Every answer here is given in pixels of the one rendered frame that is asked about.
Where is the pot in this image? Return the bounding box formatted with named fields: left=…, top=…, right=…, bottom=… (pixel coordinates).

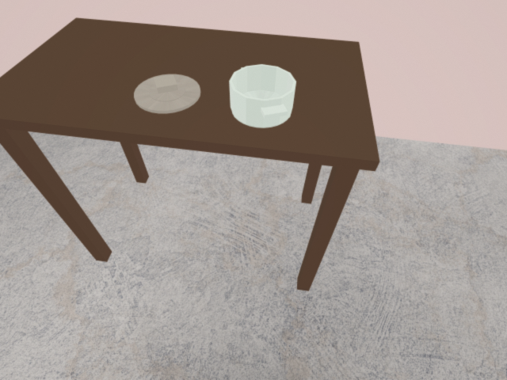
left=229, top=64, right=296, bottom=128

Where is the knob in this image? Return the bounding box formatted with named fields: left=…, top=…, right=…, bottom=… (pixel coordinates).
left=154, top=74, right=178, bottom=93

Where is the lid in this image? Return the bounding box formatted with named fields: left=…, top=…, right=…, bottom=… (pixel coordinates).
left=134, top=74, right=200, bottom=114

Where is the table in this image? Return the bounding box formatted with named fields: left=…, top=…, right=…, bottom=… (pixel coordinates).
left=0, top=18, right=379, bottom=291

